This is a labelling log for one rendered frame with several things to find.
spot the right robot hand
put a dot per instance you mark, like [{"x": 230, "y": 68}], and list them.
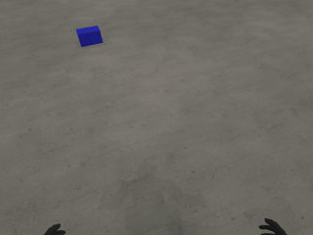
[{"x": 273, "y": 226}]

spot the left robot hand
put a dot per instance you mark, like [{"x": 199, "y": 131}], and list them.
[{"x": 54, "y": 230}]

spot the carton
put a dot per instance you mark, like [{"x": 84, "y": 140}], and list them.
[{"x": 90, "y": 35}]

